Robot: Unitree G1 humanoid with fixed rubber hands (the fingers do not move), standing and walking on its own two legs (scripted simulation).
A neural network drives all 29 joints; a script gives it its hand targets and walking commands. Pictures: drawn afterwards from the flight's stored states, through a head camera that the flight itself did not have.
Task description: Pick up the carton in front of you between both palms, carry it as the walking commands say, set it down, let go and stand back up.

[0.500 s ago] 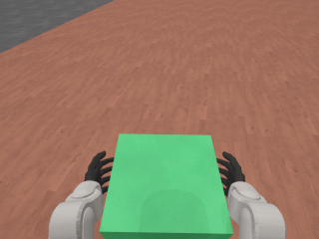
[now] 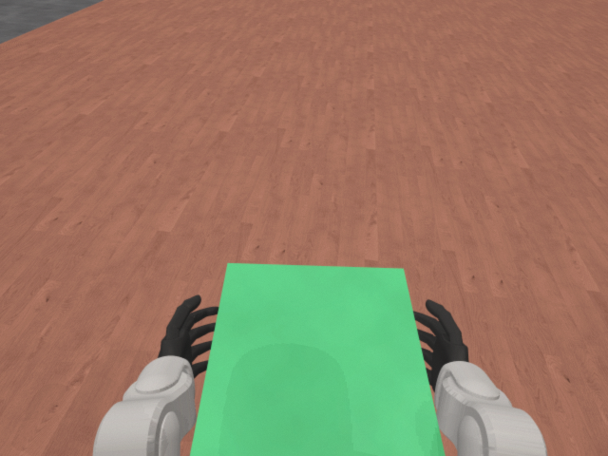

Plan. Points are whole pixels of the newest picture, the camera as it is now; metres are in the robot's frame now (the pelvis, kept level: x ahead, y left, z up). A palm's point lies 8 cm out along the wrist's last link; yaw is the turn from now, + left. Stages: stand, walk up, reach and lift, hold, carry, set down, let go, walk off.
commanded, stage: carry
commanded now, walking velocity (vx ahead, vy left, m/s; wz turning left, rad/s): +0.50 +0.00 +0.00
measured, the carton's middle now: (310, 391) +0.23 -0.01 +0.01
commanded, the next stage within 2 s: none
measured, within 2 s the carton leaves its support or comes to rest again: neither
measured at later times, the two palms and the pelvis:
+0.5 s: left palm (242, 179) +0.56 +0.11 +0.10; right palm (408, 183) +0.58 -0.19 +0.09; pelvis +0.33 -0.05 +0.00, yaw +2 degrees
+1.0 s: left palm (239, 124) +0.78 +0.14 +0.08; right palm (375, 129) +0.78 -0.16 +0.08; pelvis +0.54 -0.01 -0.02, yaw +0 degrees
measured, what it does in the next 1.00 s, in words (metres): walks ahead: right foot, then left foot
